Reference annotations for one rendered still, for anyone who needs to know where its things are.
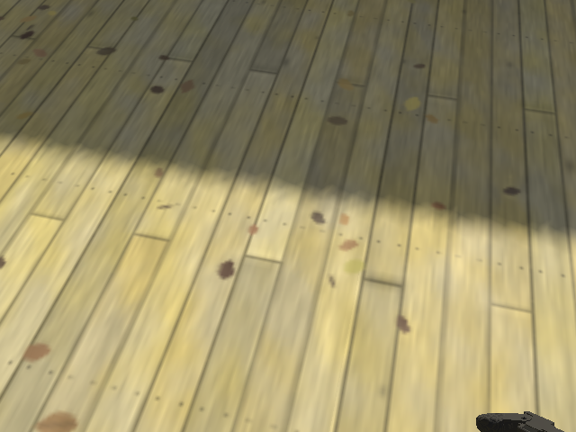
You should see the robot right hand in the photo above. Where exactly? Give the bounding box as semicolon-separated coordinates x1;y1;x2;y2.
476;411;564;432

